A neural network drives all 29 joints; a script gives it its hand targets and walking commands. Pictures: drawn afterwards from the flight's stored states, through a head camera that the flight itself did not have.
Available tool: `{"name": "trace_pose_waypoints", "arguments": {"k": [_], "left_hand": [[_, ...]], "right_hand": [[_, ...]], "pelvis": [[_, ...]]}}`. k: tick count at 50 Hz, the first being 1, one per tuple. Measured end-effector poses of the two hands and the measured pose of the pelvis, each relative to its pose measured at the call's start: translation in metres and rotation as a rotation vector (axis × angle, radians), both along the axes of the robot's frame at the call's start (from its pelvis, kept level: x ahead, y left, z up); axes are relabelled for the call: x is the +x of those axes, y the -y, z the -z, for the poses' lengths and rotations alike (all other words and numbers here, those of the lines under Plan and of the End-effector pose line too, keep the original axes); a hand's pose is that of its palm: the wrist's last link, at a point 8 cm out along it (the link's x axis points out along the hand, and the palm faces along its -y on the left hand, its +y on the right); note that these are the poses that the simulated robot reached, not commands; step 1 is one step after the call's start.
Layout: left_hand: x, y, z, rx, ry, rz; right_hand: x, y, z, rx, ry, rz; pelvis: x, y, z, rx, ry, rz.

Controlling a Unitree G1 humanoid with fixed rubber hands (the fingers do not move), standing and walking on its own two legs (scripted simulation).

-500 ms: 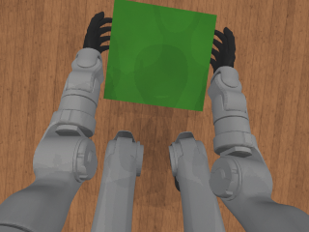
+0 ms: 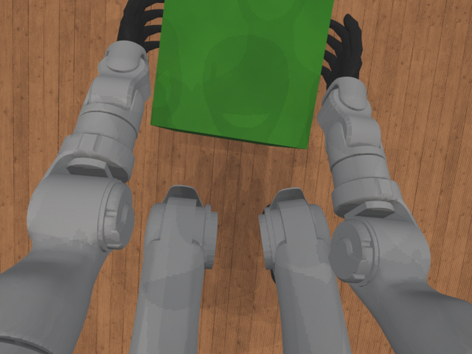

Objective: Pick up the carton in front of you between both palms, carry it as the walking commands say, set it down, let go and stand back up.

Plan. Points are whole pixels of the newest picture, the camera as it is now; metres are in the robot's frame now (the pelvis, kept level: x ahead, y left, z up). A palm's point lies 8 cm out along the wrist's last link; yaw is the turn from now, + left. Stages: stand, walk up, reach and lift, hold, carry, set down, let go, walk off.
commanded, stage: set down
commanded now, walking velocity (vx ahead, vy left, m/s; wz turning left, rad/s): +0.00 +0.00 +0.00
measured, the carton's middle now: (235, 80) +0.50 +0.02 -0.23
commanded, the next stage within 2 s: none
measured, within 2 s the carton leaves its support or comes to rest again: rests again in 0.30 s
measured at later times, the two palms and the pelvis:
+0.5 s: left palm (141, 53) +0.51 +0.16 -0.18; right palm (337, 80) +0.49 -0.14 -0.17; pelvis +0.00 +0.00 -0.01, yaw +0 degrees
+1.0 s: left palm (121, 68) +0.50 +0.20 -0.21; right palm (346, 95) +0.48 -0.17 -0.20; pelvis +0.00 +0.00 -0.02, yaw -1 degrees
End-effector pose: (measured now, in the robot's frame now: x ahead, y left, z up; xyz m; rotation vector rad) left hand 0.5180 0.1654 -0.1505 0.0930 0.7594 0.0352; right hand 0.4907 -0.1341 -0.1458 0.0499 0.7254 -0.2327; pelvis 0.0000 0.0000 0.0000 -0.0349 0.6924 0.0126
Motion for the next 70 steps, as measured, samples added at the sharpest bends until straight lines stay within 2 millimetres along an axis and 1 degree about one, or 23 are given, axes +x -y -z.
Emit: {"name": "trace_pose_waypoints", "arguments": {"k": [8,18,21,37,42,44,46,50,53,57,61,65,70], "left_hand": [[-0.005,-0.002,0.010,0.009,-0.025,0.001],[-0.005,0.000,0.026,0.008,-0.046,0.012],[-0.004,0.003,0.027,-0.005,-0.039,0.019],[-0.003,0.000,0.028,-0.026,-0.037,0.047],[-0.004,-0.002,0.032,-0.040,-0.025,0.049],[-0.007,-0.007,0.038,-0.034,-0.025,0.031],[-0.012,-0.016,0.046,-0.017,-0.034,0.003],[-0.020,-0.037,0.058,0.012,-0.040,-0.037],[-0.019,-0.045,0.061,0.017,-0.021,-0.044],[-0.011,-0.047,0.055,0.008,0.024,-0.046],[-0.002,-0.045,0.036,-0.001,0.080,-0.040],[0.002,-0.040,0.004,-0.002,0.125,-0.028],[-0.001,-0.041,-0.039,0.004,0.108,-0.033]], "right_hand": [[-0.002,-0.002,0.009,-0.006,-0.025,-0.013],[-0.001,0.002,0.021,-0.012,-0.045,-0.034],[0.000,0.003,0.023,-0.012,-0.044,-0.036],[0.002,0.006,0.024,-0.006,-0.036,-0.088],[0.002,0.007,0.026,-0.015,-0.038,-0.117],[-0.002,0.010,0.032,-0.029,-0.059,-0.125],[-0.007,0.016,0.039,-0.040,-0.080,-0.113],[-0.016,0.034,0.053,-0.063,-0.102,-0.084],[-0.015,0.046,0.056,-0.075,-0.085,-0.070],[-0.010,0.050,0.052,-0.072,-0.045,-0.066],[-0.004,0.047,0.036,-0.062,0.012,-0.065],[-0.003,0.040,0.006,-0.048,0.062,-0.059],[-0.008,0.036,-0.036,-0.051,0.060,-0.046]], "pelvis": [[-0.001,0.000,0.003,0.000,0.018,-0.002],[0.001,-0.001,0.008,-0.004,0.039,-0.001],[0.002,-0.002,0.010,-0.005,0.042,0.000],[-0.004,-0.003,0.014,-0.010,0.062,0.002],[-0.006,-0.003,0.014,-0.013,0.073,0.004],[-0.006,-0.003,0.015,-0.014,0.075,0.004],[-0.006,-0.003,0.015,-0.015,0.075,0.003],[-0.005,-0.004,0.017,-0.012,0.073,0.002],[-0.004,-0.004,0.018,-0.009,0.072,0.003],[-0.004,-0.003,0.020,-0.007,0.070,0.003],[-0.004,-0.002,0.019,-0.005,0.061,0.006],[-0.003,-0.001,0.006,-0.001,0.053,0.009],[-0.001,0.000,-0.024,0.001,0.012,0.008]]}}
